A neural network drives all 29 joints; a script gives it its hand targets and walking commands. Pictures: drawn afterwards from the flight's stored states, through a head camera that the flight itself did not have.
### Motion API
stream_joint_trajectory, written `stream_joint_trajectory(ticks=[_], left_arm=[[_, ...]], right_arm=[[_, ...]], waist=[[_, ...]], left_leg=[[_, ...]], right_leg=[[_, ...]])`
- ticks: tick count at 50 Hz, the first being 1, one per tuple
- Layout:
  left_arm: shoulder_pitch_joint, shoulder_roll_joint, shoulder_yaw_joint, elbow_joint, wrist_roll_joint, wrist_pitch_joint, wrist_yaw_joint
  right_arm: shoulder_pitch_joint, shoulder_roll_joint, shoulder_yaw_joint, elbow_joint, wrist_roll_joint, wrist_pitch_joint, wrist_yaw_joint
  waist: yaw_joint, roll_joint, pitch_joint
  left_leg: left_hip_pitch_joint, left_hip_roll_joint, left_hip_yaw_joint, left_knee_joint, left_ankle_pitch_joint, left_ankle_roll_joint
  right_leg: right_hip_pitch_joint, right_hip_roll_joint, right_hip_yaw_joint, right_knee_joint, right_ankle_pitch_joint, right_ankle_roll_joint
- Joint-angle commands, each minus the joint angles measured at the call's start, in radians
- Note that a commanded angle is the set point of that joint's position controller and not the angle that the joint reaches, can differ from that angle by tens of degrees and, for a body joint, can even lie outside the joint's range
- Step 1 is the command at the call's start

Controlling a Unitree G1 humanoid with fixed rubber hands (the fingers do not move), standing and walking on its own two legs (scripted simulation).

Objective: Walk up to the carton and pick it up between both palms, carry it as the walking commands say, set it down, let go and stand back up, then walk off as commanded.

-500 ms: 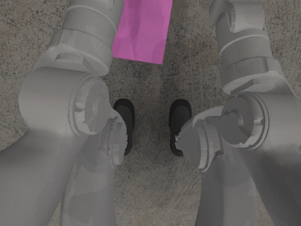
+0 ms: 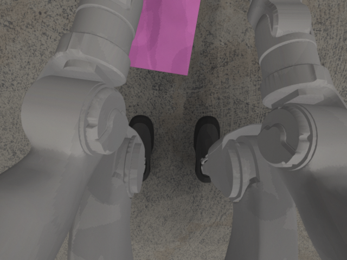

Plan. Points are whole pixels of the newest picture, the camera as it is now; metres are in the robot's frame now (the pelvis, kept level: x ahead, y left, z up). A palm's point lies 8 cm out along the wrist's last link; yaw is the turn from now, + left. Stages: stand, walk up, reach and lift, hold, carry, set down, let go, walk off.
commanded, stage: set down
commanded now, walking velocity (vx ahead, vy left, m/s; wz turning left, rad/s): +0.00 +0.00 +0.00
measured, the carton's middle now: (156, 13) +0.50 +0.06 -0.32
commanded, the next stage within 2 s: none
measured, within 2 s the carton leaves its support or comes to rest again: rests again in 1.22 s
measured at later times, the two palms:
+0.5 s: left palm out of the picture +0.60 +0.08 -0.19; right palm out of the picture +0.55 -0.15 -0.23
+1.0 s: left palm out of the picture +0.61 +0.16 -0.19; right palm out of the picture +0.56 -0.17 -0.23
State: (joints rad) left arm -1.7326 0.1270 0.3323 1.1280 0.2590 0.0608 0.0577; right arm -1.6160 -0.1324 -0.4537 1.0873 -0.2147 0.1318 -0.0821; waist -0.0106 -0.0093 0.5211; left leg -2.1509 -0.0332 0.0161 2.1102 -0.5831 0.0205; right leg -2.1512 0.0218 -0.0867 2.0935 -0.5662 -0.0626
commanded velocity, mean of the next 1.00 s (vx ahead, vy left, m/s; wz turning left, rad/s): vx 0.00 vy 0.00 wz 0.00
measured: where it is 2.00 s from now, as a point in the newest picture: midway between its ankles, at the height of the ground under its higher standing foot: (173, 159)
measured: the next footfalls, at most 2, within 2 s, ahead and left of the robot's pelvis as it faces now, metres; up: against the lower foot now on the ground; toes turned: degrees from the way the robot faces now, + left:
none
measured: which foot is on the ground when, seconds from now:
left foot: down 0.00-1.00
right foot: down 0.00-1.00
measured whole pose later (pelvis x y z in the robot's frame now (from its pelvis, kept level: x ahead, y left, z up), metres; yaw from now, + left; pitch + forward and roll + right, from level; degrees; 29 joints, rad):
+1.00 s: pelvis +0.00 +0.00 -0.02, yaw +0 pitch +35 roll +0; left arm -1.75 0.38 0.24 1.19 0.00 0.06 0.03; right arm -1.61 -0.30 -0.32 1.15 0.01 0.10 -0.11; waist -0.01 0.00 0.52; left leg -2.21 -0.03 0.02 2.19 -0.59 0.01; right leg -2.22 0.03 -0.09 2.17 -0.57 -0.06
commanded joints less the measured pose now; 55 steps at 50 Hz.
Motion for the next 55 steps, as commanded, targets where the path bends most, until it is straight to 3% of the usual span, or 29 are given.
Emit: stream_joint_trajectory(ticks=[1,2,6,10,11,12,13,16,17,18,20,23,26,28,32,33,34,36,37,38,39,41,42,43,44,48,50,53,55], left_arm=[[-0.026,0.031,0.098,0.172,0.066,0.101,0.006],[-0.02,0.041,0.099,0.18,0.065,0.1,0.008],[-0.002,0.044,0.085,0.197,0.055,0.093,0.006],[0.016,0.119,0.093,0.185,0.055,0.084,0.021],[0.009,0.135,0.089,0.178,0.047,0.083,0.025],[0.016,0.164,0.083,0.186,0.047,0.085,0.03],[0.014,0.177,0.081,0.19,0.037,0.082,0.031],[0.019,0.259,0.091,0.187,0.025,0.068,0.052],[0.019,0.261,0.076,0.183,0.014,0.069,0.051],[0.016,0.251,0.056,0.196,-0.008,0.069,0.049],[0.02,0.273,0.05,0.19,-0.023,0.063,0.053],[0.033,0.322,0.044,0.199,-0.035,0.061,0.061],[0.046,0.336,0.038,0.215,-0.074,0.061,0.057],[0.023,0.328,0.01,0.217,-0.117,0.054,0.046],[0.02,0.379,-0.015,0.246,-0.145,0.056,0.035],[0.015,0.362,-0.035,0.233,-0.157,0.055,0.031],[0.015,0.343,-0.053,0.235,-0.174,0.059,0.02],[0.009,0.32,-0.088,0.245,-0.208,0.062,-0.001],[-0.006,0.277,-0.13,0.228,-0.232,0.065,-0.015],[-0.01,0.269,-0.141,0.241,-0.247,0.067,-0.029],[-0.018,0.248,-0.165,0.239,-0.259,0.07,-0.036],[-0.033,0.245,-0.19,0.192,-0.265,0.068,-0.042],[-0.041,0.23,-0.205,0.181,-0.283,0.068,-0.047],[-0.055,0.243,-0.2,0.167,-0.285,0.066,-0.042],[-0.045,0.223,-0.212,0.175,-0.293,0.065,-0.04],[-0.098,0.257,-0.233,0.144,-0.329,0.057,-0.008],[-0.161,0.278,-0.253,0.063,-0.362,0.055,0.013],[-0.211,0.339,-0.274,-0.065,-0.4,0.049,0.056],[-0.241,0.397,-0.289,-0.113,-0.432,0.055,0.087]], right_arm=[[-0.172,-0.079,-0.022,-0.03,-0.026,-0.037,0.003],[-0.178,-0.084,-0.013,-0.045,-0.018,-0.039,0.003],[-0.17,-0.08,0.006,-0.035,0.004,-0.044,0.007],[-0.153,-0.146,0.009,-0.037,0.023,-0.046,-0.003],[-0.164,-0.153,0.008,-0.041,0.026,-0.048,-0.006],[-0.147,-0.198,0.0,-0.028,0.028,-0.048,-0.008],[-0.152,-0.192,0.021,-0.035,0.047,-0.048,-0.008],[-0.16,-0.252,0.05,-0.027,0.069,-0.054,-0.021],[-0.165,-0.261,0.044,-0.039,0.083,-0.054,-0.023],[-0.17,-0.259,0.063,-0.039,0.095,-0.057,-0.023],[-0.17,-0.257,0.099,-0.029,0.127,-0.06,-0.022],[-0.141,-0.31,0.102,0.003,0.139,-0.058,-0.032],[-0.185,-0.315,0.166,-0.032,0.181,-0.069,-0.034],[-0.175,-0.328,0.176,-0.027,0.194,-0.073,-0.037],[-0.149,-0.345,0.187,0.026,0.223,-0.065,-0.034],[-0.166,-0.335,0.199,0.003,0.243,-0.065,-0.034],[-0.168,-0.347,0.203,0.003,0.249,-0.066,-0.031],[-0.188,-0.314,0.233,-0.016,0.261,-0.07,-0.024],[-0.179,-0.326,0.231,-0.003,0.261,-0.066,-0.02],[-0.183,-0.298,0.251,-0.002,0.278,-0.066,-0.015],[-0.151,-0.308,0.228,0.041,0.263,-0.066,-0.017],[-0.151,-0.322,0.196,0.031,0.258,-0.067,-0.019],[-0.159,-0.338,0.195,0.006,0.258,-0.071,-0.019],[-0.169,-0.334,0.191,-0.011,0.262,-0.072,-0.019],[-0.211,-0.327,0.214,-0.058,0.285,-0.082,-0.018],[-0.215,-0.341,0.223,-0.074,0.302,-0.08,-0.03],[-0.226,-0.377,0.21,-0.12,0.304,-0.08,-0.051],[-0.282,-0.392,0.244,-0.269,0.358,-0.067,-0.076],[-0.3,-0.402,0.274,-0.284,0.38,-0.041,-0.097]], waist=[[0.0,0.012,-0.878],[0.016,0.011,-0.882],[0.011,-0.008,-0.899],[0.035,-0.004,-0.908],[0.028,-0.017,-0.91],[0.021,0.008,-0.908],[0.039,0.001,-0.918],[0.055,-0.045,-0.934],[0.048,-0.014,-0.932],[0.032,-0.028,-0.961],[0.064,-0.038,-0.967],[0.054,-0.031,-0.998],[0.076,-0.085,-1.016],[0.05,-0.091,-1.02],[0.042,-0.088,-0.997],[0.054,-0.046,-1.008],[0.025,-0.046,-1.012],[0.015,-0.069,-0.992],[-0.011,-0.04,-0.973],[-0.01,-0.041,-0.983],[-0.044,-0.014,-0.983],[-0.055,0.066,-1.003],[-0.072,0.049,-1.016],[-0.071,0.065,-1.058],[-0.049,0.073,-1.088],[-0.06,0.088,-1.275],[-0.08,0.095,-1.41],[-0.054,0.124,-1.672],[-0.05,0.087,-1.794]], left_leg=[[0.425,-0.103,-0.058,-0.083,0.157,-0.022],[0.416,-0.097,-0.06,-0.085,0.156,-0.018],[0.427,-0.097,-0.065,-0.079,0.178,-0.013],[0.422,-0.086,-0.058,-0.07,0.182,-0.015],[0.429,-0.091,-0.065,-0.076,0.182,-0.013],[0.425,-0.088,-0.058,-0.075,0.168,-0.021],[0.428,-0.081,-0.06,-0.069,0.166,-0.015],[0.416,-0.076,-0.056,-0.055,0.186,-0.013],[0.421,-0.073,-0.056,-0.061,0.177,-0.012],[0.447,-0.07,-0.056,-0.048,0.19,-0.01],[0.41,-0.067,-0.049,-0.044,0.211,-0.01],[0.423,-0.06,-0.039,-0.03,0.222,-0.014],[0.389,-0.054,-0.034,-0.021,0.227,-0.006],[0.363,-0.044,-0.03,-0.002,0.228,-0.004],[0.359,-0.028,-0.036,-0.006,0.194,-0.001],[0.378,-0.028,-0.029,-0.002,0.207,-0.007],[0.386,-0.024,-0.029,0.0,0.204,-0.01],[0.355,-0.017,-0.04,-0.003,0.193,-0.004],[0.349,-0.02,-0.037,0.003,0.191,-0.011],[0.358,-0.02,-0.041,0.004,0.186,-0.007],[0.356,-0.018,-0.045,0.008,0.196,-0.02],[0.405,-0.015,-0.049,0.004,0.216,-0.029],[0.441,-0.016,-0.061,0.0,0.231,-0.029],[0.468,-0.008,-0.061,0.011,0.248,-0.029],[0.488,-0.005,-0.072,0.01,0.266,-0.028],[0.588,-0.016,-0.056,0.015,0.345,-0.044],[0.619,-0.023,-0.046,0.024,0.395,-0.055],[0.761,-0.026,-0.03,0.025,0.498,-0.058],[0.783,-0.032,-0.021,0.014,0.516,-0.051]], right_leg=[[0.451,0.139,0.092,-0.073,0.217,0.109],[0.452,0.134,0.095,-0.071,0.216,0.108],[0.443,0.134,0.085,-0.063,0.233,0.115],[0.443,0.126,0.091,-0.056,0.232,0.116],[0.448,0.127,0.081,-0.056,0.231,0.121],[0.447,0.125,0.077,-0.05,0.225,0.12],[0.451,0.121,0.087,-0.049,0.22,0.121],[0.452,0.114,0.091,-0.045,0.231,0.127],[0.446,0.114,0.085,-0.043,0.235,0.124],[0.464,0.106,0.087,-0.04,0.239,0.13],[0.48,0.103,0.094,-0.041,0.268,0.13],[0.488,0.093,0.095,-0.031,0.27,0.133],[0.526,0.082,0.1,-0.029,0.277,0.139],[0.532,0.076,0.113,-0.028,0.293,0.135],[0.519,0.067,0.11,-0.022,0.271,0.131],[0.516,0.066,0.117,-0.026,0.27,0.131],[0.518,0.065,0.114,-0.033,0.262,0.124],[0.512,0.058,0.107,-0.025,0.262,0.121],[0.501,0.056,0.116,-0.03,0.255,0.118],[0.503,0.056,0.108,-0.028,0.248,0.119],[0.495,0.054,0.11,-0.021,0.267,0.109],[0.474,0.052,0.101,-0.017,0.271,0.105],[0.475,0.052,0.09,-0.015,0.273,0.107],[0.478,0.048,0.092,-0.012,0.283,0.1],[0.469,0.045,0.092,-0.005,0.291,0.101],[0.525,0.047,0.072,-0.014,0.337,0.094],[0.598,0.05,0.069,-0.016,0.392,0.091],[0.699,0.052,0.063,-0.019,0.485,0.087],[0.81,0.056,0.061,-0.026,0.535,0.085]])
